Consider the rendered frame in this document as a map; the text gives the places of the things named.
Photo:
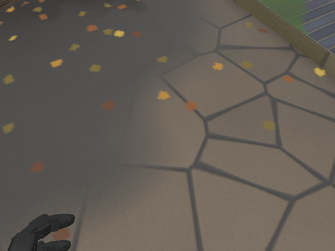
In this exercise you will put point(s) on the robot left hand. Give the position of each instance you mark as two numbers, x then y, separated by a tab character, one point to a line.
27	239

